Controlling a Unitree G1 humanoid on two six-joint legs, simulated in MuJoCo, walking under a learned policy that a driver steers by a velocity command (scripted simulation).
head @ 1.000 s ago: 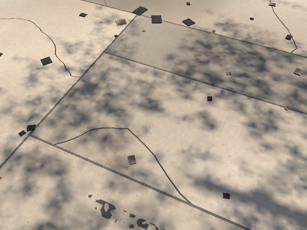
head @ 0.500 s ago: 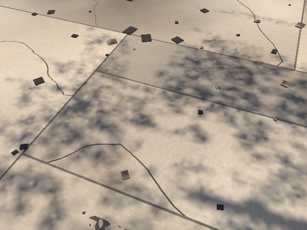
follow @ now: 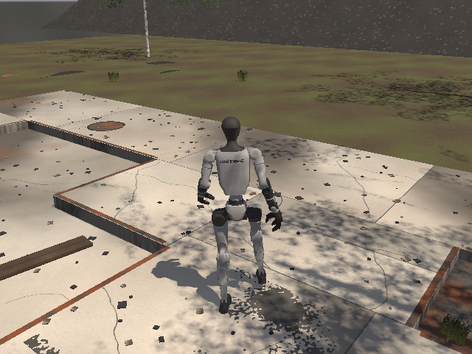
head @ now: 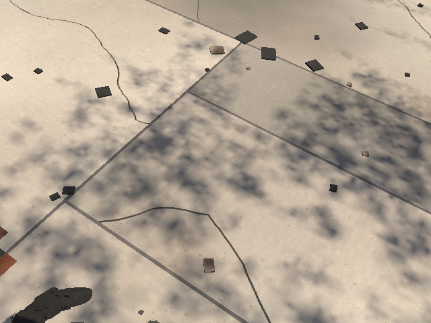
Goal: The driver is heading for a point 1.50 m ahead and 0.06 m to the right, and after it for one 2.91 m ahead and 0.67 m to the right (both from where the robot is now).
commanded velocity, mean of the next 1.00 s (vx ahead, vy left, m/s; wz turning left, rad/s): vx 0.49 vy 0.00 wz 0.04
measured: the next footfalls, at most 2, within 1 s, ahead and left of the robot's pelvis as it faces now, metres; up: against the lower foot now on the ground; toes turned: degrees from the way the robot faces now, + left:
right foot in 0.18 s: +0.31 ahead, -0.13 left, +0.00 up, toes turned +11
left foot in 0.64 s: +0.50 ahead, +0.19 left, +0.00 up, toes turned +11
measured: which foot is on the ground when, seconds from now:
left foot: down 0.00-0.20, up 0.22-0.62, down 0.64-1.00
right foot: up 0.00-0.16, down 0.18-0.66, up 0.68-1.00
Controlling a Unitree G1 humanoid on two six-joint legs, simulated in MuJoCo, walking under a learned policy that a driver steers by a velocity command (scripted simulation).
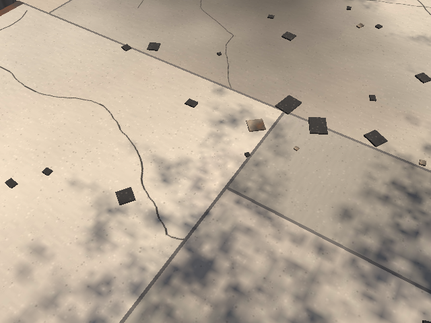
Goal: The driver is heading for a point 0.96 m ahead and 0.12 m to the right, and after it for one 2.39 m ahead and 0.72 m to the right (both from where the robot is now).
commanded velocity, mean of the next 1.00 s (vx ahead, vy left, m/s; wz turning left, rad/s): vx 0.29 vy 0.00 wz -0.28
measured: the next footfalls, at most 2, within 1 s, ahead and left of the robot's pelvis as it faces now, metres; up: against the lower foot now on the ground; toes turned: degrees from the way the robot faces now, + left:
right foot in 0.16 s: +0.26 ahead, -0.13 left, +0.00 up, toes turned -9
left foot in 0.62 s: +0.56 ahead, -0.01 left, +0.00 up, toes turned -22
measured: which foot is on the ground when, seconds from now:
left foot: down 0.00-0.18, up 0.20-0.60, down 0.62-1.00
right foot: up 0.00-0.14, down 0.16-0.62, up 0.64-0.94, down 0.96-1.00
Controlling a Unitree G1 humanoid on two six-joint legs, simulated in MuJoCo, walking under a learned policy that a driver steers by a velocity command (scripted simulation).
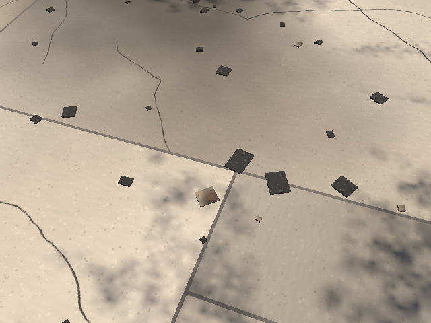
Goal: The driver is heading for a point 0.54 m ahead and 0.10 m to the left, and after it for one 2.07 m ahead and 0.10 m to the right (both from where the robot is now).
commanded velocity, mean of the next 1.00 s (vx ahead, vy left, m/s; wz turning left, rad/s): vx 0.12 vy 0.00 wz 0.21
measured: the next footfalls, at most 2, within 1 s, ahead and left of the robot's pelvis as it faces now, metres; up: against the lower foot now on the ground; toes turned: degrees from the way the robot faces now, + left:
left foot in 0.38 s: +0.15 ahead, +0.17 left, +0.00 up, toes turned +15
right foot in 0.76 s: +0.26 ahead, -0.04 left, +0.00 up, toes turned +18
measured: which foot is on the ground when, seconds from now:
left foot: down 0.00-0.00, up 0.02-0.36, down 0.38-1.00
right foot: down 0.00-0.38, up 0.40-0.74, down 0.76-0.98, up 1.00-1.00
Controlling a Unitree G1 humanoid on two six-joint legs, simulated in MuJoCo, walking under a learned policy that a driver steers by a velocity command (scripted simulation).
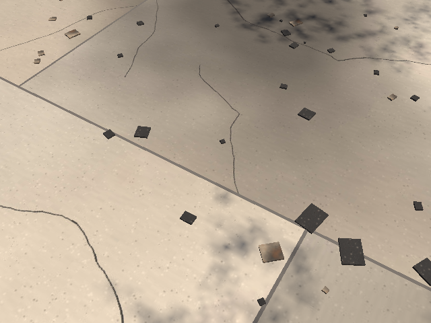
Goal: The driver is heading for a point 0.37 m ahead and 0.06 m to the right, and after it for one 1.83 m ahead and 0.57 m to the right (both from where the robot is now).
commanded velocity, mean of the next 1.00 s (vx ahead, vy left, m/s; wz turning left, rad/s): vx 0.43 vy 0.00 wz -0.35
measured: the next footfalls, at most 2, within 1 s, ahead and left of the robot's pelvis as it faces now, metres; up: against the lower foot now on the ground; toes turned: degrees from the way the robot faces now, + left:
right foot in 0.34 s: +0.24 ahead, -0.20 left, +0.00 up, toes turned -14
left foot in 0.86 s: +0.60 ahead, -0.10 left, +0.00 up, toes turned -21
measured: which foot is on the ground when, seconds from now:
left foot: down 0.00-0.34, up 0.36-0.84, down 0.86-1.00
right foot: up 0.00-0.32, down 0.34-0.88, up 0.90-1.00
